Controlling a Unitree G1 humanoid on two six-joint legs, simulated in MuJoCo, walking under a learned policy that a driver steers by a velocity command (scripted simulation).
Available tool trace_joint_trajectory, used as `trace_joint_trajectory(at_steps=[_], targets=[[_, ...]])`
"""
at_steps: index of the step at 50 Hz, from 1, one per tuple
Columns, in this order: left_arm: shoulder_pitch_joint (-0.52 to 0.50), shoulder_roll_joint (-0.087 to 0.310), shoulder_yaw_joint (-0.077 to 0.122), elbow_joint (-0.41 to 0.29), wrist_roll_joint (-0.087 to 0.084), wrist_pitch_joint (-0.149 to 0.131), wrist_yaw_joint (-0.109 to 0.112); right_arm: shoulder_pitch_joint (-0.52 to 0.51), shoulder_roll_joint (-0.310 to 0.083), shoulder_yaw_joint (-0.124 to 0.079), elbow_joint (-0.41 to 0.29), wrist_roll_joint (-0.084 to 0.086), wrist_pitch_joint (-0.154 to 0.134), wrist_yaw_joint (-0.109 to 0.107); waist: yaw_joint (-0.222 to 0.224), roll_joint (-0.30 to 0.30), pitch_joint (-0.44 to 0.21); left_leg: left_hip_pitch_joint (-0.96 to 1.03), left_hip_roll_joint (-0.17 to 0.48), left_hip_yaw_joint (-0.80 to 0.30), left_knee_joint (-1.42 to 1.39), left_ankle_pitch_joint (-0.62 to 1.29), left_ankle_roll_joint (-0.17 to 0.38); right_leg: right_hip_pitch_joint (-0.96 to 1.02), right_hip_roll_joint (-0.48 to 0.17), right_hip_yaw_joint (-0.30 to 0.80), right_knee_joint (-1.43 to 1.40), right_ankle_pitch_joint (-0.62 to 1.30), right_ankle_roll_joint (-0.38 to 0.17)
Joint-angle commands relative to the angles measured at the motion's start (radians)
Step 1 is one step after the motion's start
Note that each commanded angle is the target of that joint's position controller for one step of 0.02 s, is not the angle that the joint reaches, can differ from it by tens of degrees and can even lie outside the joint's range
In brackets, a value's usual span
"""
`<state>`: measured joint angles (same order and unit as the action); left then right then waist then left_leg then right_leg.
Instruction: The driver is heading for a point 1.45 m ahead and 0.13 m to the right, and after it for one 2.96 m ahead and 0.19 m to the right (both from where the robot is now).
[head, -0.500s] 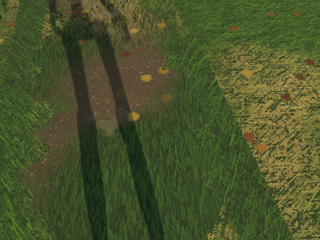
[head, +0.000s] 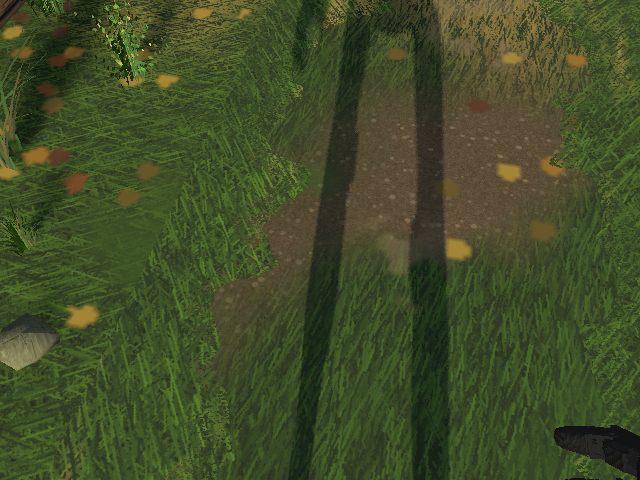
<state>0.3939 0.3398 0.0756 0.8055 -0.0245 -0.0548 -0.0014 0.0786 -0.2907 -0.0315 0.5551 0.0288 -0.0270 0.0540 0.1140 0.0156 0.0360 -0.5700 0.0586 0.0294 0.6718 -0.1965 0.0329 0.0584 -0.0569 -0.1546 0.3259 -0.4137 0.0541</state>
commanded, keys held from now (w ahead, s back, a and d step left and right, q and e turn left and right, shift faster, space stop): w+q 0.16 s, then w+e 0.84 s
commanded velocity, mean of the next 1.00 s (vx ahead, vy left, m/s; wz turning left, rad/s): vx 0.48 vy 0.00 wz -0.14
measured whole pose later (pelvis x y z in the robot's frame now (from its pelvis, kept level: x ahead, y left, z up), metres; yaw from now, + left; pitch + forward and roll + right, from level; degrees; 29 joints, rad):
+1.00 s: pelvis +0.59 +0.06 +0.01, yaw -13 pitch +2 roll -1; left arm 0.36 0.31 0.07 0.72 -0.03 -0.03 0.01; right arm 0.08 -0.30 -0.01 0.62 0.00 -0.11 0.01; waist 0.08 0.04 0.02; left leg -0.53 0.02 -0.11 0.51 -0.01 -0.05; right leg -0.11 0.11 0.21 0.46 -0.37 -0.04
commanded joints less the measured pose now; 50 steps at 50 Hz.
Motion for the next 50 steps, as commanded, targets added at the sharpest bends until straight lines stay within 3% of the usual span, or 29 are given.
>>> trace_joint_trajectory(at_steps=[1, 2, 3, 4, 5, 6, 7, 8, 10, 14, 18, 21, 24, 25, 27, 28, 29, 30, 31, 32, 33, 34, 35, 36, 39, 43, 46, 49, 50], targets=[[-0.056, 0.164, 0.035, -0.064, -0.005, -0.012, 0.006, 0.206, -0.171, -0.083, -0.016, -0.002, 0.003, -0.011, -0.201, -0.082, -0.135, 0.466, -0.134, 0.089, -0.078, 0.027, 0.083, -0.197, -0.151, -0.014, 0.298, 0.852, -0.122], [-0.055, 0.121, 0.015, -0.089, 0.026, -0.018, 0.009, 0.387, -0.235, -0.113, 0.015, 0.008, 0.016, -0.03, -0.286, 0.01, -0.214, 0.742, -0.031, -0.095, -0.084, -0.007, 0.137, -0.438, -0.115, -0.023, 0.609, 0.564, -0.071], [0.01, -0.011, -0.025, -0.164, 0.05, -0.04, 0.001, 0.351, -0.359, -0.119, -0.01, 0.002, 0.005, -0.034, -0.166, 0.284, -0.328, 0.936, 0.257, -0.766, -0.285, -0.307, 0.325, -0.787, 0.076, 0.093, 0.958, -0.185, -0.015], [-0.103, 0.109, -0.003, -0.17, 0.007, -0.064, -0.005, 0.356, -0.266, -0.096, -0.028, -0.001, -0.014, -0.024, -0.247, 0.143, -0.354, 0.919, 0.286, -0.909, -0.438, -0.476, 0.333, -0.885, 0.059, 0.269, 1.057, -0.134, -0.028], [-0.165, 0.145, 0.008, -0.193, -0.023, -0.076, -0.009, 0.311, -0.215, -0.079, -0.013, -0.012, -0.028, -0.023, -0.227, 0.117, -0.197, 0.812, 0.265, -0.766, -0.442, -0.416, 0.294, -0.953, 0.016, 0.25, 1.038, -0.029, -0.05], [-0.165, 0.13, 0.001, -0.186, -0.008, -0.083, -0.002, 0.256, -0.189, -0.071, -0.016, -0.014, -0.036, -0.022, -0.185, 0.051, -0.13, 0.675, 0.221, -0.645, -0.429, -0.271, 0.27, -0.899, -0.026, 0.245, 0.962, 0.057, -0.06], [-0.156, 0.124, 0.002, -0.173, 0.019, -0.083, 0.005, 0.196, -0.168, -0.064, -0.023, -0.021, -0.037, -0.023, -0.142, 0.031, -0.09, 0.555, 0.173, -0.54, -0.42, -0.123, 0.247, -0.824, -0.054, 0.249, 0.879, 0.112, -0.055], [-0.137, 0.123, 0.005, -0.163, 0.03, -0.074, 0.004, 0.159, -0.152, -0.057, -0.032, -0.035, -0.039, -0.025, -0.106, 0.054, -0.076, 0.473, 0.134, -0.475, -0.436, -0.037, 0.237, -0.756, -0.069, 0.257, 0.838, 0.151, -0.053], [-0.093, 0.094, -0.002, -0.125, 0.033, -0.052, -0.003, 0.136, -0.122, -0.047, -0.016, -0.036, -0.05, -0.033, -0.082, 0.062, -0.084, 0.411, 0.119, -0.375, -0.462, 0.135, 0.241, -0.697, -0.074, 0.222, 0.788, 0.198, -0.03], [-0.199, 0.047, -0.018, -0.136, 0.031, -0.032, -0.004, 0.195, -0.135, -0.044, 0.052, -0.03, -0.065, -0.044, -0.12, 0.048, -0.025, 0.392, 0.09, -0.217, -0.495, 0.29, 0.207, -0.74, -0.074, 0.197, 0.595, 0.398, -0.002], [-0.33, 0.015, -0.034, -0.16, 0.011, -0.044, -0.025, 0.244, -0.156, -0.045, 0.102, -0.029, -0.068, -0.052, -0.182, 0.044, 0.019, 0.414, 0.082, -0.131, -0.534, 0.216, 0.152, -0.695, -0.038, 0.167, 0.354, 0.612, -0.03], [-0.4, 0.011, -0.037, -0.188, 0.001, -0.048, -0.046, 0.285, -0.166, -0.049, 0.145, -0.027, -0.065, -0.052, -0.208, 0.026, 0.058, 0.521, 0.126, -0.109, -0.532, 0.223, 0.148, -0.739, -0.019, 0.175, 0.264, 0.602, -0.06], [-0.444, 0.008, -0.04, -0.218, 0.002, -0.053, -0.07, 0.311, -0.17, -0.054, 0.174, -0.026, -0.047, -0.057, -0.214, 0.016, 0.062, 0.662, 0.169, -0.085, -0.47, 0.364, 0.145, -0.796, 0.011, 0.172, 0.216, 0.483, -0.096], [-0.441, 0.009, -0.039, -0.224, 0.004, -0.054, -0.076, 0.309, -0.174, -0.056, 0.178, -0.025, -0.039, -0.061, -0.205, 0.023, 0.049, 0.695, 0.176, -0.072, -0.434, 0.469, 0.137, -0.783, 0.027, 0.156, 0.206, 0.433, -0.111], [-0.373, 0.039, -0.024, -0.219, 0.011, -0.05, -0.078, 0.292, -0.195, -0.06, 0.171, -0.029, -0.025, -0.073, -0.159, 0.066, -0.034, 0.731, 0.165, -0.04, -0.296, 0.87, 0.112, -0.65, 0.092, 0.091, 0.218, 0.325, -0.147], [-0.272, 0.078, -0.003, -0.201, 0.012, -0.046, -0.073, 0.283, -0.203, -0.06, 0.164, -0.034, -0.014, -0.08, -0.104, 0.081, -0.109, 0.727, 0.147, -0.017, -0.149, 1.043, 0.097, -0.518, 0.133, 0.063, 0.221, 0.292, -0.173], [-0.124, 0.125, 0.021, -0.177, 0.009, -0.043, -0.062, 0.262, -0.204, -0.056, 0.153, -0.034, -0.009, -0.089, -0.016, 0.067, -0.192, 0.604, 0.121, 0.017, 0.062, 1.024, 0.063, -0.271, 0.124, 0.101, 0.181, 0.37, -0.216], [0.028, 0.236, 0.053, -0.166, 0.02, -0.033, -0.046, 0.327, -0.142, -0.032, 0.108, -0.052, -0.029, -0.087, 0.0, -0.094, -0.352, 0.22, 0.037, 0.045, 0.447, 0.641, -0.005, 0.173, -0.123, 0.477, 0.225, 0.41, -0.364], [0.048, 0.202, 0.046, -0.157, -0.005, -0.032, -0.043, 0.371, -0.073, -0.004, 0.118, -0.061, -0.057, -0.07, -0.024, -0.248, -0.478, -0.068, -0.164, -0.068, 0.736, -0.326, -0.066, 0.406, -0.294, 0.94, 0.087, 0.317, -0.51], [0.044, 0.136, 0.029, -0.155, -0.005, -0.024, -0.035, 0.282, -0.161, -0.024, 0.091, -0.022, -0.087, -0.049, 0.016, -0.145, -0.415, -0.191, -0.098, -0.185, 0.782, -0.303, -0.046, 0.387, -0.259, 0.889, 0.034, 0.186, -0.452], [-0.007, 0.118, 0.023, -0.168, 0.002, -0.019, -0.027, 0.186, -0.163, -0.02, 0.053, 0.006, -0.105, -0.041, 0.009, -0.085, -0.277, -0.229, -0.046, -0.174, 0.732, -0.241, -0.034, 0.253, -0.225, 0.753, 0.012, 0.175, -0.406], [-0.072, 0.107, 0.019, -0.177, 0.007, -0.016, -0.024, 0.142, -0.149, -0.015, 0.037, -0.01, -0.115, -0.042, -0.036, 0.006, -0.151, -0.214, -0.014, -0.149, 0.618, -0.192, -0.028, 0.071, -0.183, 0.665, -0.024, 0.262, -0.379], [-0.118, 0.082, 0.011, -0.19, 0.014, -0.018, -0.021, 0.136, -0.154, -0.024, 0.038, -0.035, -0.111, -0.048, -0.074, 0.019, -0.097, -0.157, 0.016, -0.141, 0.53, -0.159, -0.034, -0.049, -0.146, 0.597, -0.05, 0.357, -0.363], [-0.146, 0.082, 0.009, -0.203, 0.022, -0.015, -0.017, 0.157, -0.147, -0.024, 0.037, -0.042, -0.102, -0.048, -0.107, -0.015, -0.068, -0.104, 0.022, -0.134, 0.5, -0.147, -0.048, -0.141, -0.123, 0.575, -0.078, 0.416, -0.369], [-0.167, 0.098, 0.015, -0.195, 0.015, -0.017, -0.005, 0.19, -0.11, -0.012, 0.045, -0.05, -0.077, -0.054, -0.142, -0.051, -0.041, -0.037, 0.029, -0.092, 0.346, -0.115, -0.101, -0.306, -0.084, 0.479, -0.111, 0.528, -0.375], [-0.123, 0.132, 0.029, -0.166, 0.001, -0.006, 0.011, 0.026, -0.062, 0.009, 0.012, -0.049, -0.081, -0.053, -0.077, -0.075, -0.03, 0.093, -0.031, -0.06, 0.015, 0.207, -0.124, -0.416, 0.005, 0.386, -0.089, 0.432, -0.296], [-0.061, 0.135, 0.032, -0.14, -0.009, 0.006, 0.016, -0.036, -0.09, -0.004, -0.002, -0.026, -0.089, -0.045, -0.051, -0.098, -0.048, 0.145, -0.059, -0.096, -0.11, 0.274, -0.117, -0.352, -0.021, 0.462, -0.039, 0.314, -0.262], [-0.063, 0.123, 0.032, -0.138, -0.005, 0.014, 0.017, -0.002, -0.133, -0.03, 0.004, -0.018, -0.098, -0.043, -0.086, -0.129, -0.057, 0.192, -0.05, -0.126, -0.161, 0.176, -0.073, -0.262, -0.063, 0.559, 0.061, 0.261, -0.225], [-0.072, 0.108, 0.029, -0.141, -0.002, 0.017, 0.015, 0.05, -0.142, -0.041, 0.018, -0.018, -0.101, -0.045, -0.118, -0.133, -0.069, 0.265, -0.05, -0.113, -0.189, 0.148, -0.048, -0.265, -0.05, 0.564, 0.111, 0.263, -0.207]])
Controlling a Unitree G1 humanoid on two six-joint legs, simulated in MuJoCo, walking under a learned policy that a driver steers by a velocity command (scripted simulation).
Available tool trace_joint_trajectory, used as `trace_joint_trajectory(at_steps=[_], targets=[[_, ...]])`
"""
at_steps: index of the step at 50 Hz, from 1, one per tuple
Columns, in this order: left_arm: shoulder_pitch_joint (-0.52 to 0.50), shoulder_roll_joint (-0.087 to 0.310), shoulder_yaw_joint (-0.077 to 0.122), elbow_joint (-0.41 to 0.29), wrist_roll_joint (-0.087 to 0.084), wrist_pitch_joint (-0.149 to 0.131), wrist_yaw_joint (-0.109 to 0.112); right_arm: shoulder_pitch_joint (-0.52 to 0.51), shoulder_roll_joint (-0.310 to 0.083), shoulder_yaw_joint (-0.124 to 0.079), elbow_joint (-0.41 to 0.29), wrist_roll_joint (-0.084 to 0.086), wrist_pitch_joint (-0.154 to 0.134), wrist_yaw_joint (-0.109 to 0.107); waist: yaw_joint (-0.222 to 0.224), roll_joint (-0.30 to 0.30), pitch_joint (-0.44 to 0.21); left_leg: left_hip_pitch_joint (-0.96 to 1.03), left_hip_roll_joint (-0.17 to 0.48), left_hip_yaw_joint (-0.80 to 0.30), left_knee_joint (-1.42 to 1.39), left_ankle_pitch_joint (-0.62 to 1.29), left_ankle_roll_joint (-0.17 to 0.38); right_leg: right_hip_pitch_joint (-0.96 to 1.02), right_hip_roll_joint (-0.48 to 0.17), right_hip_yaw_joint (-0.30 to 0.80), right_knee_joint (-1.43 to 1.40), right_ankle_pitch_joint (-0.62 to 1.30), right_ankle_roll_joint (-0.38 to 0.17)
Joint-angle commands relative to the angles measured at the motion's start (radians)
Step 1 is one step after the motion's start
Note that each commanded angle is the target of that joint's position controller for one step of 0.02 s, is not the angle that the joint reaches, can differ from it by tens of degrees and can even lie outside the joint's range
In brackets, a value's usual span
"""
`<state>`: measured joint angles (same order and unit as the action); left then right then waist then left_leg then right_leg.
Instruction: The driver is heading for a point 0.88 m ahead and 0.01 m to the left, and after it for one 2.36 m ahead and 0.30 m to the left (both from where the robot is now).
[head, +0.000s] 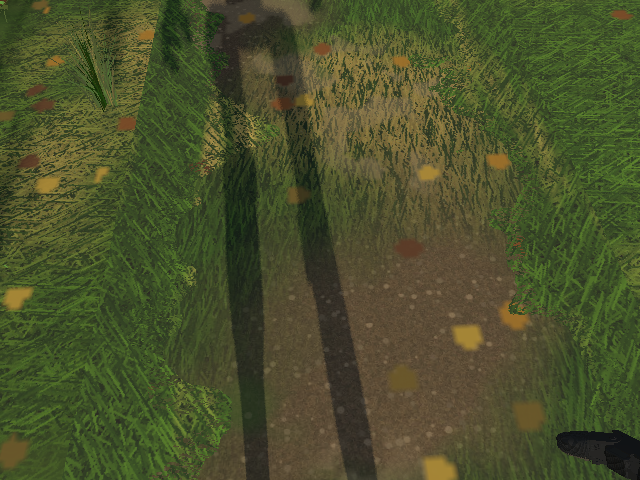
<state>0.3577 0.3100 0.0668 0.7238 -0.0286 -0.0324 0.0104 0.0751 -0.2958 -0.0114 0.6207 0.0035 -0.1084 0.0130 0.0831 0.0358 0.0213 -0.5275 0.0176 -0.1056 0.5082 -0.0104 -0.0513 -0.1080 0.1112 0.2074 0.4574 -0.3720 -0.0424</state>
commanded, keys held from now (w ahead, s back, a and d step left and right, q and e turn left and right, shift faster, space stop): w+e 0.24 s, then w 0.18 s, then w+q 0.58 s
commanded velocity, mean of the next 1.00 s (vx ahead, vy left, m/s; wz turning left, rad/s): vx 0.50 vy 0.00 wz -0.05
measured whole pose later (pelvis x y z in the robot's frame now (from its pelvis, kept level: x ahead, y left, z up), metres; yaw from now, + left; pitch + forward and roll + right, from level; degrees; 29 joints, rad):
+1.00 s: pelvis +0.52 -0.06 +0.00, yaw +1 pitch +1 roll -3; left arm 0.32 0.28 0.08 0.84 -0.01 -0.07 0.01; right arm 0.11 -0.26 -0.04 0.72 0.02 -0.02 0.05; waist 0.07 0.04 0.04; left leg -0.62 0.09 0.02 0.66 -0.05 0.04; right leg 0.11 0.01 -0.26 0.24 -0.35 0.02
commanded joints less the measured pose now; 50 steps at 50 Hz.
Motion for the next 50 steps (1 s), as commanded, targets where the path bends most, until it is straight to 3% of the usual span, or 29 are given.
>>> trace_joint_trajectory(at_steps=[1, 2, 3, 4, 5, 6, 7, 9, 13, 17, 20, 23, 25, 26, 27, 28, 29, 30, 31, 32, 33, 36, 40, 43, 47, 49, 50], targets=[[-0.031, 0.1, 0.025, -0.064, 0.008, -0.007, 0.0, 0.136, -0.159, -0.075, -0.036, -0.001, -0.023, -0.01, -0.131, -0.14, -0.104, 0.361, 0.026, 0.009, -0.043, -0.065, 0.071, -0.129, -0.174, 0.17, 0.095, 0.232, -0.078], [-0.008, 0.025, 0.0, -0.081, 0.025, -0.011, -0.006, 0.27, -0.213, -0.091, -0.03, -0.016, -0.023, -0.018, -0.177, -0.008, -0.239, 0.59, 0.203, -0.163, -0.049, -0.162, 0.133, -0.229, -0.104, 0.081, 0.379, 0.068, -0.041], [0.121, -0.015, -0.017, -0.117, -0.006, -0.023, -0.009, 0.331, -0.292, -0.111, 0.006, -0.028, -0.006, -0.012, -0.114, 0.331, -0.327, 0.833, 0.408, -0.651, -0.169, -0.42, 0.294, -0.562, 0.002, -0.045, 0.697, -0.246, 0.013], [0.104, 0.092, 0.003, -0.09, -0.019, -0.02, -0.003, 0.31, -0.203, -0.097, -0.007, -0.01, -0.002, -0.006, -0.14, 0.213, -0.258, 0.786, 0.407, -0.723, -0.219, -0.638, 0.287, -0.675, -0.079, -0.023, 0.83, -0.181, 0.03], [0.0, 0.142, 0.019, -0.099, -0.012, -0.014, -0.002, 0.272, -0.148, -0.082, -0.013, -0.005, 0.002, -0.01, -0.166, 0.115, -0.143, 0.685, 0.361, -0.549, -0.224, -0.588, 0.245, -0.698, -0.111, -0.043, 0.86, -0.084, 0.037], [-0.054, 0.135, 0.021, -0.109, 0.001, -0.008, 0.001, 0.229, -0.126, -0.073, -0.013, -0.014, 0.005, -0.01, -0.155, 0.048, -0.086, 0.583, 0.315, -0.405, -0.226, -0.425, 0.222, -0.666, -0.143, -0.067, 0.842, -0.013, 0.043], [-0.087, 0.124, 0.023, -0.122, 0.01, -0.008, -0.002, 0.203, -0.103, -0.067, -0.004, -0.018, 0.008, -0.011, -0.142, 0.047, -0.038, 0.511, 0.273, -0.303, -0.242, -0.299, 0.218, -0.65, -0.167, -0.067, 0.797, 0.032, 0.046], [-0.082, 0.09, 0.022, -0.126, 0.0, 0.001, -0.011, 0.187, -0.083, -0.063, 0.014, -0.02, 0.001, -0.015, -0.117, 0.095, -0.015, 0.437, 0.23, -0.166, -0.288, -0.182, 0.209, -0.586, -0.199, -0.088, 0.744, 0.074, 0.048], [-0.141, 0.035, 0.007, -0.149, 0.01, 0.014, -0.016, 0.208, -0.113, -0.077, 0.063, -0.011, -0.008, -0.013, -0.117, 0.05, 0.01, 0.435, 0.246, -0.042, -0.339, -0.024, 0.247, -0.625, -0.21, -0.101, 0.614, 0.137, 0.063], [-0.225, 0.004, -0.01, -0.158, 0.012, -0.005, -0.033, 0.215, -0.138, -0.081, 0.106, -0.002, 0.001, -0.009, -0.134, 0.026, 0.022, 0.453, 0.22, 0.075, -0.355, 0.066, 0.242, -0.576, -0.195, -0.132, 0.36, 0.307, 0.053], [-0.331, -0.005, -0.02, -0.184, 0.01, -0.021, -0.051, 0.263, -0.164, -0.085, 0.147, 0.015, 0.012, -0.01, -0.166, 0.017, 0.051, 0.474, 0.223, 0.116, -0.358, 0.073, 0.233, -0.524, -0.177, -0.189, 0.214, 0.363, 0.036], [-0.395, 0.012, -0.016, -0.214, 0.01, -0.029, -0.061, 0.313, -0.18, -0.087, 0.192, 0.033, 0.031, -0.006, -0.162, 0.032, 0.068, 0.552, 0.26, 0.088, -0.32, 0.17, 0.227, -0.498, -0.161, -0.213, 0.127, 0.281, 0.002], [-0.33, 0.053, 0.003, -0.204, 0.015, -0.036, -0.06, 0.305, -0.205, -0.091, 0.206, 0.038, 0.044, -0.01, -0.1, 0.057, 0.019, 0.576, 0.257, 0.088, -0.212, 0.404, 0.207, -0.355, -0.118, -0.238, 0.064, 0.228, -0.03], [-0.198, 0.09, 0.025, -0.164, 0.018, -0.038, -0.054, 0.288, -0.206, -0.087, 0.209, 0.041, 0.048, -0.012, -0.019, 0.05, -0.06, 0.536, 0.221, 0.121, -0.068, 0.515, 0.182, -0.155, -0.092, -0.259, 0.01, 0.285, -0.057], [-0.04, 0.148, 0.052, -0.12, 0.025, -0.034, -0.039, 0.287, -0.176, -0.073, 0.201, 0.03, 0.043, -0.015, 0.053, 0.039, -0.171, 0.383, 0.173, 0.144, 0.132, 0.415, 0.145, 0.126, -0.145, -0.207, 0.045, 0.33, -0.088], [0.096, 0.252, 0.074, -0.105, 0.053, -0.026, -0.022, 0.339, -0.066, -0.036, 0.157, 0.005, 0.028, -0.009, 0.06, -0.161, -0.349, -0.001, 0.042, 0.18, 0.528, -0.059, 0.072, 0.532, -0.438, 0.186, 0.054, 0.257, -0.21], [0.1, 0.21, 0.06, -0.107, 0.047, -0.023, -0.018, 0.363, -0.065, -0.031, 0.174, 0.015, 0.014, -0.007, 0.052, -0.245, -0.465, -0.12, -0.033, 0.021, 0.728, -0.575, 0.058, 0.544, -0.551, 0.476, -0.084, 0.189, -0.272], [0.043, 0.146, 0.038, -0.101, 0.038, -0.026, -0.021, 0.297, -0.153, -0.062, 0.159, 0.045, 0.011, -0.004, 0.05, -0.179, -0.303, -0.204, 0.02, -0.024, 0.789, -0.533, 0.063, 0.413, -0.513, 0.343, -0.115, 0.137, -0.231], [-0.013, 0.11, 0.026, -0.093, 0.027, -0.03, -0.023, 0.241, -0.146, -0.063, 0.14, 0.05, 0.012, -0.004, 0.018, -0.167, -0.176, -0.223, 0.065, 0.013, 0.761, -0.456, 0.068, 0.279, -0.466, 0.196, -0.144, 0.144, -0.198], [-0.073, 0.075, 0.017, -0.084, 0.027, -0.037, -0.028, 0.216, -0.128, -0.063, 0.139, 0.036, 0.018, -0.009, -0.017, -0.134, -0.101, -0.199, 0.095, 0.024, 0.711, -0.382, 0.064, 0.156, -0.421, 0.107, -0.189, 0.165, -0.177], [-0.117, 0.045, 0.01, -0.081, 0.03, -0.049, -0.032, 0.233, -0.12, -0.069, 0.148, 0.026, 0.032, -0.013, -0.054, -0.157, -0.064, -0.142, 0.121, 0.015, 0.675, -0.32, 0.06, 0.065, -0.387, 0.032, -0.232, 0.209, -0.16], [-0.167, 0.038, 0.019, -0.052, 0.04, -0.08, -0.033, 0.277, -0.058, -0.063, 0.166, 0.028, 0.07, -0.015, -0.106, -0.133, -0.018, -0.074, 0.13, 0.008, 0.653, -0.229, 0.037, -0.058, -0.373, -0.105, -0.318, 0.331, -0.164], [-0.147, 0.063, 0.03, -0.006, 0.047, -0.086, -0.015, 0.184, -0.043, -0.061, 0.129, 0.021, 0.074, -0.011, -0.094, -0.099, 0.031, -0.146, 0.124, -0.006, 0.467, -0.045, 0.026, -0.031, -0.353, -0.25, -0.341, 0.42, -0.147], [-0.122, 0.098, 0.04, 0.014, 0.04, -0.078, -0.004, 0.08, -0.022, -0.048, 0.095, 0.017, 0.067, 0.013, -0.056, -0.078, 0.059, -0.121, 0.11, 0.056, 0.287, 0.067, 0.04, -0.006, -0.355, -0.326, -0.353, 0.425, -0.133], [-0.063, 0.133, 0.055, 0.053, 0.017, -0.054, 0.002, -0.029, -0.029, -0.045, 0.036, 0.017, 0.07, 0.037, -0.021, -0.063, 0.095, -0.166, 0.102, 0.097, 0.165, 0.018, 0.082, 0.133, -0.402, -0.367, -0.316, 0.454, -0.116], [-0.059, 0.151, 0.062, 0.064, 0.008, -0.038, 0.003, -0.044, -0.044, -0.051, 0.011, 0.016, 0.072, 0.046, -0.031, -0.073, 0.085, -0.148, 0.075, 0.135, 0.136, -0.066, 0.112, 0.195, -0.415, -0.389, -0.25, 0.593, -0.098], [-0.066, 0.167, 0.066, 0.063, 0.005, -0.03, 0.006, -0.027, -0.058, -0.058, 0.005, 0.016, 0.075, 0.049, -0.05, -0.089, 0.058, -0.096, 0.044, 0.167, 0.134, -0.117, 0.131, 0.212, -0.413, -0.404, -0.186, 0.759, -0.086]])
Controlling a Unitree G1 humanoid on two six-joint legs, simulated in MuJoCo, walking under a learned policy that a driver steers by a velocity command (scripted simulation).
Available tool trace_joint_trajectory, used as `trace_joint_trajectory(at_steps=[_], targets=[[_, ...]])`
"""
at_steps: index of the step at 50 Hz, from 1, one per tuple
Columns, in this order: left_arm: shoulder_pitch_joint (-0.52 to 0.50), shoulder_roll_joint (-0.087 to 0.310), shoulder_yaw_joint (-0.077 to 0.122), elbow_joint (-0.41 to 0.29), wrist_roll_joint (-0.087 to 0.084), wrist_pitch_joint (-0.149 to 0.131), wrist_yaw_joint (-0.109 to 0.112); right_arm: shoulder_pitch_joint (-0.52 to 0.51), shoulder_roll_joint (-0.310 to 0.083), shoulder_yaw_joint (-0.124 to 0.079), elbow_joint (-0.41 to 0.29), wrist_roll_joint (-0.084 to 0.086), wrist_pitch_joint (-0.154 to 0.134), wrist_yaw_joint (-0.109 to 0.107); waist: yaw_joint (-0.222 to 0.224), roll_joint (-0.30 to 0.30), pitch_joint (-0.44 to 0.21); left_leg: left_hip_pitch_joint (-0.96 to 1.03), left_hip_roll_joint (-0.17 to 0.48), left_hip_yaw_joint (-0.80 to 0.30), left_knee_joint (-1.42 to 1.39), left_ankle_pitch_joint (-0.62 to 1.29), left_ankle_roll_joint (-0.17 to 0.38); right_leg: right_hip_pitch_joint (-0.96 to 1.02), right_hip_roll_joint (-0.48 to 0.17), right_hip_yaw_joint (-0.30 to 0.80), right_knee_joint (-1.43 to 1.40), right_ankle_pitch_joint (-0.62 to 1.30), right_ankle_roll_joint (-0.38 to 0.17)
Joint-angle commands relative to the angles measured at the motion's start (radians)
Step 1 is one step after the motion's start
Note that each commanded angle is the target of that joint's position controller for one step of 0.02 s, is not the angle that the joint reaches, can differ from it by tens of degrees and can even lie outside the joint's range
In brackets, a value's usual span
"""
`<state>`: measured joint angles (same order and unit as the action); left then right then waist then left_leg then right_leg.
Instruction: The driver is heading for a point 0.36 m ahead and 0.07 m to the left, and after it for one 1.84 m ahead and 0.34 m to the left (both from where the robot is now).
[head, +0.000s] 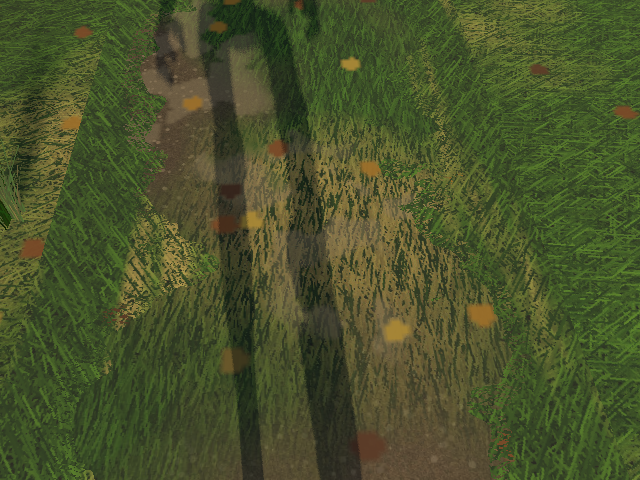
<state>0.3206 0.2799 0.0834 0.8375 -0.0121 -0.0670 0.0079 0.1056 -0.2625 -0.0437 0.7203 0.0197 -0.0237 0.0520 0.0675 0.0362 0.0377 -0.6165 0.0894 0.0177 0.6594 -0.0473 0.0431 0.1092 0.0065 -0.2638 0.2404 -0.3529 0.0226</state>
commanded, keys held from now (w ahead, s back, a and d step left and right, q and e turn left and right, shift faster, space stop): w+q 0.54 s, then w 0.24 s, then w+e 0.22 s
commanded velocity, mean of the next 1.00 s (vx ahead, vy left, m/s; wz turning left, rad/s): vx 0.50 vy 0.00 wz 0.38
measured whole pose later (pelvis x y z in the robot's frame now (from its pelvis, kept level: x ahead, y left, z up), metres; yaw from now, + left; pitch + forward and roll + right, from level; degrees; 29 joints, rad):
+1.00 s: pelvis +0.54 +0.11 +0.01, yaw +22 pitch +2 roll -2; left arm 0.43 0.28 0.06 0.89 -0.03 -0.06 -0.01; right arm 0.01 -0.25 -0.03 0.62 0.02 -0.08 0.03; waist 0.13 0.03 0.03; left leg -0.51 0.04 -0.05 0.50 -0.04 0.00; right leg -0.01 0.02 0.03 0.30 -0.33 0.00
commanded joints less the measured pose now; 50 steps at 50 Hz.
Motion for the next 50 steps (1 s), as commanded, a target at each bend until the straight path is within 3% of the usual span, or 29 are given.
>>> trace_joint_trajectory(at_steps=[1, 2, 3, 4, 5, 6, 7, 8, 9, 10, 13, 17, 19, 22, 25, 26, 27, 28, 29, 30, 31, 32, 33, 35, 39, 42, 47, 49, 50], targets=[[-0.038, 0.213, 0.053, -0.053, -0.015, 0.013, 0.011, -0.009, -0.113, -0.039, -0.092, 0.0, -0.005, 0.009, -0.068, -0.107, -0.005, 0.077, -0.069, 0.078, -0.011, -0.133, 0.059, 0.003, -0.302, 0.054, 0.129, 0.911, -0.138], [-0.053, 0.218, 0.053, -0.057, -0.02, 0.022, 0.012, 0.108, -0.149, -0.062, -0.068, 0.003, -0.002, 0.006, -0.138, -0.104, -0.072, 0.234, -0.119, 0.104, -0.038, -0.141, 0.088, -0.027, -0.278, 0.031, 0.302, 1.01, -0.117], [-0.051, 0.198, 0.042, -0.062, -0.019, 0.022, 0.015, 0.274, -0.212, -0.098, -0.024, 0.006, 0.003, -0.009, -0.221, -0.07, -0.162, 0.501, -0.154, 0.078, -0.088, -0.095, 0.127, -0.16, -0.233, 0.013, 0.543, 0.923, -0.077], [0.023, 0.091, 0.008, -0.106, 0.022, 0.009, 0.012, 0.344, -0.337, -0.13, -0.009, 0.012, 0.009, -0.03, -0.179, 0.17, -0.247, 0.849, 0.082, -0.344, -0.122, -0.13, 0.26, -0.558, -0.116, 0.02, 0.924, 0.281, -0.007], [0.017, 0.051, -0.018, -0.132, 0.019, -0.028, 0.001, 0.316, -0.339, -0.117, -0.053, 0.008, -0.01, -0.023, -0.144, 0.198, -0.402, 1.007, 0.242, -0.857, -0.325, -0.337, 0.405, -0.796, 0.052, 0.263, 1.142, -0.259, 0.016], [-0.111, 0.142, 0.004, -0.156, -0.023, -0.055, -0.011, 0.304, -0.253, -0.091, -0.054, 0.0, -0.026, -0.014, -0.198, 0.075, -0.329, 0.968, 0.234, -0.784, -0.391, -0.348, 0.34, -0.903, -0.007, 0.364, 1.168, -0.195, -0.011], [-0.155, 0.139, 0.0, -0.173, -0.036, -0.07, -0.013, 0.267, -0.22, -0.081, -0.05, -0.003, -0.037, -0.014, -0.174, 0.048, -0.211, 0.845, 0.201, -0.65, -0.387, -0.291, 0.302, -0.925, -0.048, 0.352, 1.107, -0.108, -0.035], [-0.153, 0.131, 0.001, -0.161, -0.012, -0.075, -0.004, 0.199, -0.188, -0.071, -0.057, 0.0, -0.041, -0.016, -0.125, -0.022, -0.133, 0.698, 0.155, -0.532, -0.382, -0.18, 0.267, -0.876, -0.092, 0.35, 1.015, -0.038, -0.038], [-0.138, 0.142, 0.009, -0.151, 0.009, -0.069, 0.001, 0.147, -0.154, -0.06, -0.072, -0.007, -0.042, -0.022, -0.088, -0.008, -0.102, 0.587, 0.12, -0.45, -0.393, -0.074, 0.249, -0.8, -0.12, 0.355, 0.938, 0.012, -0.032], [-0.122, 0.143, 0.013, -0.147, 0.015, -0.057, -0.001, 0.122, -0.144, -0.055, -0.088, -0.017, -0.042, -0.027, -0.065, 0.013, -0.093, 0.519, 0.097, -0.416, -0.414, -0.013, 0.245, -0.743, -0.128, 0.356, 0.908, 0.042, -0.023], [-0.128, 0.106, 0.005, -0.151, 0.028, -0.03, 0.0, 0.135, -0.17, -0.063, -0.085, -0.012, -0.048, -0.043, -0.053, 0.003, -0.076, 0.424, 0.063, -0.327, -0.44, 0.133, 0.253, -0.71, -0.112, 0.326, 0.787, 0.117, 0.024], [-0.28, 0.066, -0.014, -0.191, 0.024, -0.029, -0.004, 0.187, -0.189, -0.068, -0.063, -0.002, -0.039, -0.064, -0.106, 0.032, -0.036, 0.376, 0.002, -0.261, -0.433, 0.048, 0.198, -0.685, -0.062, 0.319, 0.477, 0.359, 0.056], [-0.344, 0.063, -0.018, -0.206, 0.014, -0.036, -0.014, 0.214, -0.196, -0.071, -0.052, 0.001, -0.033, -0.068, -0.133, 0.047, -0.025, 0.364, -0.001, -0.274, -0.426, -0.022, 0.179, -0.638, -0.032, 0.313, 0.365, 0.435, 0.056], [-0.387, 0.092, -0.011, -0.224, 0.003, -0.049, -0.028, 0.253, -0.191, -0.072, -0.034, 0.008, -0.025, -0.071, -0.145, 0.055, -0.022, 0.421, 0.031, -0.349, -0.368, -0.074, 0.169, -0.612, -0.017, 0.343, 0.283, 0.431, 0.039], [-0.341, 0.128, 0.004, -0.217, 0.001, -0.063, -0.036, 0.243, -0.187, -0.074, -0.035, 0.004, -0.017, -0.076, -0.109, 0.09, -0.031, 0.484, 0.06, -0.433, -0.278, -0.055, 0.148, -0.552, -0.014, 0.355, 0.246, 0.314, 0.0], [-0.278, 0.137, 0.012, -0.2, 0.001, -0.068, -0.033, 0.228, -0.177, -0.072, -0.04, 0.003, -0.013, -0.076, -0.073, 0.1, -0.047, 0.478, 0.045, -0.438, -0.231, -0.026, 0.132, -0.47, -0.009, 0.337, 0.214, 0.299, -0.021], [-0.179, 0.164, 0.027, -0.176, 0.01, -0.073, -0.027, 0.224, -0.142, -0.06, -0.047, 0.0, -0.014, -0.073, -0.023, 0.085, -0.113, 0.448, -0.007, -0.406, -0.113, 0.015, 0.102, -0.307, -0.031, 0.341, 0.194, 0.296, -0.054], [-0.032, 0.213, 0.039, -0.161, 0.026, -0.075, -0.02, 0.241, -0.079, -0.035, -0.061, -0.018, -0.016, -0.069, 0.029, -0.026, -0.258, 0.346, -0.07, -0.315, 0.16, -0.112, 0.065, -0.06, -0.193, 0.496, 0.209, 0.223, -0.114], [0.052, 0.293, 0.058, -0.119, 0.037, -0.062, -0.026, 0.392, -0.023, -0.018, -0.083, 0.014, -0.026, -0.069, -0.042, -0.372, -0.352, -0.012, -0.212, -0.196, 0.478, -0.534, -0.006, 0.227, -0.398, 0.985, 0.098, -0.009, -0.287], [0.042, 0.198, 0.039, -0.12, 0.009, -0.06, -0.035, 0.393, -0.125, -0.031, -0.047, 0.026, -0.029, -0.073, -0.017, -0.28, -0.288, -0.14, -0.137, -0.229, 0.607, -0.521, -0.018, 0.198, -0.408, 1.085, 0.041, -0.245, -0.286], [-0.001, 0.134, 0.021, -0.127, 0.005, -0.055, -0.033, 0.281, -0.176, -0.045, -0.054, 0.018, -0.027, -0.072, 0.01, -0.183, -0.162, -0.165, -0.106, -0.216, 0.633, -0.427, -0.02, 0.086, -0.36, 0.926, 0.03, -0.213, -0.245], [-0.049, 0.116, 0.011, -0.132, 0.015, -0.048, -0.032, 0.211, -0.171, -0.044, -0.068, 0.004, -0.026, -0.074, -0.001, -0.112, -0.099, -0.139, -0.076, -0.18, 0.615, -0.361, -0.022, -0.024, -0.316, 0.797, 0.025, -0.085, -0.221], [-0.075, 0.097, 0.004, -0.124, 0.019, -0.043, -0.031, 0.161, -0.158, -0.045, -0.083, -0.01, -0.032, -0.072, -0.011, -0.098, -0.045, -0.126, -0.053, -0.176, 0.562, -0.316, -0.023, -0.112, -0.279, 0.709, 0.008, 0.038, -0.221], [-0.082, 0.078, -0.006, -0.109, 0.025, -0.047, -0.027, 0.165, -0.121, -0.04, -0.088, -0.003, -0.034, -0.06, -0.045, -0.139, -0.04, -0.053, -0.021, -0.156, 0.478, -0.275, -0.02, -0.186, -0.232, 0.6, -0.028, 0.176, -0.216], [-0.052, 0.13, 0.005, -0.073, 0.003, -0.05, -0.023, 0.098, -0.068, -0.018, -0.114, -0.015, -0.035, -0.051, -0.044, -0.119, -0.024, -0.065, 0.008, -0.096, 0.279, -0.204, -0.043, -0.21, -0.238, 0.501, -0.087, 0.32, -0.255], [-0.022, 0.154, 0.007, -0.053, -0.009, -0.035, -0.019, -0.007, -0.047, -0.004, -0.138, -0.017, -0.051, -0.042, -0.015, -0.11, -0.007, 0.0, -0.005, -0.061, 0.071, -0.052, -0.055, -0.242, -0.198, 0.436, -0.095, 0.369, -0.238], [0.067, 0.177, 0.011, -0.013, -0.021, -0.01, -0.012, -0.122, -0.074, -0.011, -0.167, -0.002, -0.072, -0.023, 0.009, -0.12, 0.004, 0.119, -0.059, -0.055, -0.118, 0.037, -0.06, -0.22, -0.216, 0.455, -0.036, 0.371, -0.209], [0.066, 0.19, 0.015, -0.007, -0.022, 0.001, -0.006, -0.095, -0.103, -0.024, -0.162, 0.0, -0.08, -0.021, -0.028, -0.133, -0.008, 0.201, -0.067, -0.061, -0.172, 0.002, -0.038, -0.201, -0.234, 0.486, 0.013, 0.373, -0.186], [0.054, 0.19, 0.014, -0.007, -0.022, 0.004, -0.003, -0.033, -0.122, -0.035, -0.143, -0.002, -0.082, -0.025, -0.071, -0.129, -0.036, 0.309, -0.075, -0.05, -0.21, -0.002, -0.019, -0.218, -0.217, 0.472, 0.077, 0.429, -0.166]])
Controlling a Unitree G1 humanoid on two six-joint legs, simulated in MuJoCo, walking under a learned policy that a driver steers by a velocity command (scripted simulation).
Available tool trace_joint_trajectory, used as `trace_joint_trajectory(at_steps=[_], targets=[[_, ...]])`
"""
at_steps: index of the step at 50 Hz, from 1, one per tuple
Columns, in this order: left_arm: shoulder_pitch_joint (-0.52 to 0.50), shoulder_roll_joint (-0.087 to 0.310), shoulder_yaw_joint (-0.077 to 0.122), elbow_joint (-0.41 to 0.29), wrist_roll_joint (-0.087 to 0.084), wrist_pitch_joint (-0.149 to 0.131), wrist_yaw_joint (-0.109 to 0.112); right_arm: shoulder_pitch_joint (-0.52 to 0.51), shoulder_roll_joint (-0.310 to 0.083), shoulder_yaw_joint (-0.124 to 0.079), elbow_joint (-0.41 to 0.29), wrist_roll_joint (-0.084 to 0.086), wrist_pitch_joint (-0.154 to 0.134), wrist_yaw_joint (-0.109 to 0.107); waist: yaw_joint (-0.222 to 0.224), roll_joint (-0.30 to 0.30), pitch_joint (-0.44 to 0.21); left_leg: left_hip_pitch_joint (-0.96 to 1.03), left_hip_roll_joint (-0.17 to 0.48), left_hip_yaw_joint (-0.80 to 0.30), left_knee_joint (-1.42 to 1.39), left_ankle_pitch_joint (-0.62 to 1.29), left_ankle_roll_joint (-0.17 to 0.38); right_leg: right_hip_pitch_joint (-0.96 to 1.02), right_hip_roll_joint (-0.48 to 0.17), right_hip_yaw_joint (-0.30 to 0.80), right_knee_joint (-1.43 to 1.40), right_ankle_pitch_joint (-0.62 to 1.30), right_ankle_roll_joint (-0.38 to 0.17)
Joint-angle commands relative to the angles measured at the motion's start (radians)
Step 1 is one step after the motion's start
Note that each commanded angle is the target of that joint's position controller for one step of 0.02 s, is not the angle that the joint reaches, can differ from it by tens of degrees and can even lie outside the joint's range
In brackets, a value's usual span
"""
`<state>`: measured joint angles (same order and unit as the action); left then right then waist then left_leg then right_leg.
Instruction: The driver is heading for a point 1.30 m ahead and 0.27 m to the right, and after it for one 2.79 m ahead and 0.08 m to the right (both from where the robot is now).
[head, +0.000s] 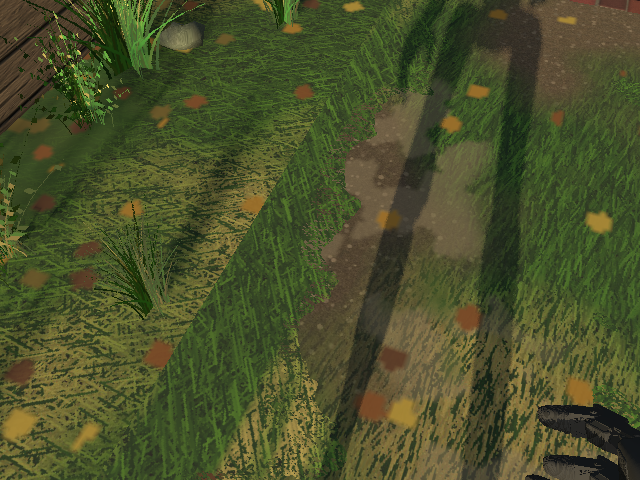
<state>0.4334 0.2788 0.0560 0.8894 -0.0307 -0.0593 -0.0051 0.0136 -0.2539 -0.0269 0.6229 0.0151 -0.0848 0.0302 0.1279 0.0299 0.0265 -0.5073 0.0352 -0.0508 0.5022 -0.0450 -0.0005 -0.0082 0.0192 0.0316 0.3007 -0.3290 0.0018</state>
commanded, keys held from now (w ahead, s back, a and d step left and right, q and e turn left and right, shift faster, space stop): w+e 0.68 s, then w+q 0.32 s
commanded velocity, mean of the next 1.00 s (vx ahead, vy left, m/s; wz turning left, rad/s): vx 0.50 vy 0.00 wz -0.34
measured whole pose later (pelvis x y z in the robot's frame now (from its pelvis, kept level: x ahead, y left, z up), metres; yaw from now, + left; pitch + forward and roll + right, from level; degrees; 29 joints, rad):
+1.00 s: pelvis +0.51 -0.13 +0.00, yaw -22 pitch +2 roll -2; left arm 0.31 0.29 0.05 0.79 0.00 -0.07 0.00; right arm 0.12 -0.27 -0.03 0.75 0.02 -0.08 0.05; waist 0.06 0.05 0.02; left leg -0.62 0.06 -0.01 0.57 0.08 0.02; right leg 0.07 0.09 -0.02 0.22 -0.31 -0.06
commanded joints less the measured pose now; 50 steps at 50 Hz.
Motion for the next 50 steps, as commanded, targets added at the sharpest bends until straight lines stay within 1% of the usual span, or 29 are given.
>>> trace_joint_trajectory(at_steps=[1, 2, 3, 4, 5, 6, 7, 9, 11, 13, 17, 22, 24, 25, 26, 27, 28, 29, 30, 31, 32, 33, 35, 37, 39, 42, 44, 47, 50], targets=[[-0.057, 0.168, 0.033, -0.062, 0.004, -0.004, 0.01, 0.171, -0.169, -0.073, -0.013, -0.006, -0.021, -0.013, -0.185, -0.108, -0.096, 0.381, -0.011, 0.018, -0.063, -0.014, 0.052, -0.148, -0.176, 0.142, 0.154, 0.463, -0.116], [-0.076, 0.104, 0.009, -0.094, 0.025, -0.009, 0.008, 0.339, -0.237, -0.094, 0.006, -0.027, -0.019, -0.026, -0.261, -0.017, -0.241, 0.647, 0.162, -0.143, -0.03, -0.023, 0.116, -0.31, -0.111, 0.095, 0.438, 0.283, -0.075], [0.047, 0.008, -0.019, -0.115, 0.015, -0.022, 0.011, 0.397, -0.301, -0.107, 0.026, -0.032, -0.002, -0.024, -0.217, 0.255, -0.369, 0.909, 0.393, -0.527, -0.104, -0.199, 0.246, -0.64, 0.011, 0.002, 0.762, -0.207, -0.017], [0.022, 0.101, 0.003, -0.104, -0.007, -0.026, 0.013, 0.403, -0.216, -0.087, 0.031, -0.025, 0.0, -0.021, -0.239, 0.197, -0.329, 0.845, 0.377, -0.626, -0.177, -0.361, 0.248, -0.738, -0.028, 0.092, 0.907, -0.249, -0.016], [-0.052, 0.149, 0.021, -0.123, -0.018, -0.024, 0.012, 0.351, -0.169, -0.071, 0.035, -0.016, -0.002, -0.021, -0.232, 0.143, -0.199, 0.741, 0.344, -0.486, -0.198, -0.36, 0.216, -0.786, -0.066, 0.093, 0.945, -0.163, -0.021], [-0.091, 0.141, 0.022, -0.129, -0.012, -0.019, 0.014, 0.287, -0.141, -0.061, 0.035, -0.017, -0.005, -0.018, -0.204, 0.102, -0.131, 0.628, 0.302, -0.374, -0.225, -0.273, 0.198, -0.759, -0.099, 0.074, 0.931, -0.087, -0.017], [-0.113, 0.132, 0.026, -0.133, 0.0, -0.013, 0.014, 0.238, -0.11, -0.053, 0.041, -0.021, -0.008, -0.014, -0.179, 0.088, -0.078, 0.537, 0.267, -0.291, -0.259, -0.193, 0.191, -0.734, -0.122, 0.073, 0.895, -0.033, -0.013], [-0.1, 0.093, 0.025, -0.133, -0.002, 0.011, 0.008, 0.187, -0.089, -0.053, 0.055, -0.028, -0.021, -0.014, -0.134, 0.102, -0.038, 0.42, 0.233, -0.168, -0.319, -0.084, 0.183, -0.652, -0.15, 0.073, 0.855, 0.028, -0.005], [-0.124, 0.066, 0.021, -0.151, 0.002, 0.028, 0.005, 0.177, -0.106, -0.061, 0.073, -0.025, -0.033, -0.018, -0.119, 0.072, -0.012, 0.382, 0.238, -0.087, -0.355, 0.004, 0.194, -0.661, -0.157, 0.071, 0.82, 0.076, 0.008], [-0.168, 0.058, 0.019, -0.175, 0.008, 0.034, 0.001, 0.187, -0.129, -0.071, 0.095, -0.027, -0.036, -0.025, -0.122, 0.043, 0.005, 0.388, 0.241, -0.022, -0.373, 0.055, 0.201, -0.69, -0.161, 0.075, 0.735, 0.149, 0.018], [-0.28, 0.042, 0.006, -0.211, 0.009, 0.026, -0.026, 0.207, -0.17, -0.083, 0.123, -0.022, -0.026, -0.036, -0.157, 0.02, 0.03, 0.402, 0.219, 0.118, -0.384, 0.089, 0.177, -0.648, -0.145, 0.023, 0.506, 0.338, 0.007], [-0.415, 0.061, 0.006, -0.279, 0.01, 0.03, -0.049, 0.273, -0.215, -0.099, 0.166, 0.004, -0.001, -0.039, -0.192, 0.01, 0.068, 0.532, 0.258, 0.191, -0.339, 0.124, 0.142, -0.651, -0.122, -0.038, 0.361, 0.288, -0.043], [-0.408, 0.084, 0.017, -0.297, 0.013, 0.034, -0.055, 0.272, -0.241, -0.106, 0.172, 0.012, 0.013, -0.041, -0.168, 0.03, 0.043, 0.579, 0.263, 0.222, -0.242, 0.359, 0.121, -0.59, -0.078, -0.086, 0.34, 0.19, -0.079], [-0.361, 0.105, 0.029, -0.293, 0.015, 0.038, -0.054, 0.267, -0.257, -0.111, 0.171, 0.017, 0.021, -0.043, -0.135, 0.047, 0.0, 0.587, 0.257, 0.241, -0.144, 0.537, 0.109, -0.504, -0.038, -0.121, 0.34, 0.139, -0.1], [-0.236, 0.14, 0.053, -0.264, 0.012, 0.04, -0.05, 0.252, -0.259, -0.11, 0.168, 0.022, 0.031, -0.045, -0.058, 0.039, -0.069, 0.554, 0.23, 0.274, 0.035, 0.649, 0.086, -0.334, 0.013, -0.151, 0.296, 0.152, -0.131], [-0.058, 0.208, 0.09, -0.213, 0.008, 0.048, -0.035, 0.268, -0.231, -0.097, 0.162, 0.013, 0.031, -0.05, 0.02, 0.002, -0.163, 0.404, 0.187, 0.292, 0.283, 0.561, 0.046, -0.051, 0.038, -0.115, 0.266, 0.189, -0.17], [-0.006, 0.337, 0.118, -0.203, -0.003, 0.052, -0.015, 0.344, -0.112, -0.057, 0.114, -0.037, 0.018, -0.043, -0.039, -0.263, -0.238, -0.022, 0.06, 0.283, 0.669, -0.187, -0.025, 0.3, -0.223, 0.343, 0.233, 0.157, -0.313], [-0.012, 0.326, 0.102, -0.248, 0.001, 0.034, -0.022, 0.317, -0.1, -0.039, 0.089, -0.025, -0.019, -0.033, -0.041, -0.254, -0.413, -0.222, -0.074, 0.033, 0.864, -0.578, -0.039, 0.428, -0.363, 0.813, 0.032, -0.065, -0.444], [-0.028, 0.245, 0.077, -0.24, 0.01, 0.017, -0.031, 0.188, -0.188, -0.061, 0.065, 0.02, -0.042, -0.023, 0.005, -0.135, -0.308, -0.325, -0.018, -0.038, 0.888, -0.496, -0.014, 0.367, -0.345, 0.712, -0.026, -0.06, -0.376], [-0.068, 0.214, 0.068, -0.236, 0.012, 0.005, -0.031, 0.152, -0.18, -0.056, 0.05, 0.027, -0.055, -0.023, -0.024, -0.113, -0.195, -0.334, 0.022, -0.026, 0.821, -0.404, 0.007, 0.235, -0.306, 0.58, -0.023, 0.0, -0.34], [-0.139, 0.18, 0.057, -0.245, 0.012, 0.003, -0.028, 0.16, -0.174, -0.057, 0.066, 0.003, -0.058, -0.032, -0.072, -0.053, -0.125, -0.274, 0.061, -0.028, 0.735, -0.336, 0.005, 0.089, -0.263, 0.471, -0.02, 0.105, -0.306], [-0.192, 0.149, 0.046, -0.26, 0.02, 0.002, -0.023, 0.178, -0.183, -0.065, 0.076, -0.016, -0.051, -0.037, -0.112, -0.068, -0.094, -0.193, 0.087, -0.034, 0.662, -0.288, 0.0, -0.024, -0.227, 0.392, -0.035, 0.204, -0.289], [-0.227, 0.129, 0.039, -0.275, 0.031, -0.002, -0.014, 0.217, -0.166, -0.065, 0.091, -0.022, -0.027, -0.032, -0.147, -0.087, -0.091, -0.111, 0.097, -0.021, 0.602, -0.235, -0.021, -0.122, -0.202, 0.32, -0.072, 0.325, -0.291], [-0.207, 0.132, 0.037, -0.254, 0.032, -0.012, -0.006, 0.222, -0.134, -0.055, 0.104, -0.023, -0.009, -0.029, -0.147, -0.083, -0.078, -0.101, 0.097, 0.005, 0.526, -0.155, -0.046, -0.164, -0.19, 0.226, -0.097, 0.439, -0.288], [-0.176, 0.141, 0.036, -0.229, 0.032, -0.017, 0.002, 0.157, -0.113, -0.044, 0.09, -0.019, -0.003, -0.028, -0.121, -0.087, -0.046, -0.129, 0.103, 0.011, 0.407, -0.031, -0.057, -0.168, -0.175, 0.157, -0.116, 0.467, -0.264], [-0.147, 0.147, 0.032, -0.201, 0.032, -0.02, 0.006, 0.075, -0.097, -0.033, 0.078, -0.006, -0.007, -0.016, -0.079, -0.095, -0.011, -0.109, 0.085, 0.027, 0.221, 0.161, -0.04, -0.156, -0.157, 0.082, -0.142, 0.383, -0.219], [-0.124, 0.161, 0.034, -0.177, 0.033, -0.025, 0.005, 0.025, -0.094, -0.028, 0.065, 0.003, -0.01, -0.006, -0.054, -0.092, 0.018, -0.103, 0.07, 0.035, 0.147, 0.223, -0.026, -0.13, -0.182, 0.068, -0.165, 0.323, -0.212], [-0.094, 0.165, 0.037, -0.137, 0.032, -0.02, 0.004, -0.022, -0.102, -0.027, 0.043, 0.01, -0.011, 0.011, -0.036, -0.075, 0.056, -0.167, 0.054, 0.024, 0.081, 0.184, 0.007, -0.007, -0.231, 0.044, -0.153, 0.345, -0.206], [-0.088, 0.173, 0.044, -0.114, 0.027, -0.004, 0.01, -0.036, -0.104, -0.026, 0.019, 0.008, -0.013, 0.033, -0.044, -0.074, 0.058, -0.201, 0.027, 0.03, 0.046, 0.061, 0.049, 0.114, -0.271, 0.014, -0.087, 0.492, -0.183]])
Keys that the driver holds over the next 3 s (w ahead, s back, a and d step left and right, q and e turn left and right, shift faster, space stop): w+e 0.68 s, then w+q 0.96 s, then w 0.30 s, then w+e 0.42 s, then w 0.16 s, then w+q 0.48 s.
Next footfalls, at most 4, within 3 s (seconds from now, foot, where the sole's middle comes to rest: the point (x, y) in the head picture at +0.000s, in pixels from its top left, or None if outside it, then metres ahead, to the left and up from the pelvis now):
0.04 left None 0.18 0.13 -0.77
0.54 right None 0.40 -0.18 -0.77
1.08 left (427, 350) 0.77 -0.11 -0.77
1.56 right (529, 279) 1.00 -0.36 -0.77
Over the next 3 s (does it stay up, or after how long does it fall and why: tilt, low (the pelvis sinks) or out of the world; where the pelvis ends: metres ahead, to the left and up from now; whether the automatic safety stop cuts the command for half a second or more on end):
stays up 1.60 -0.25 0.00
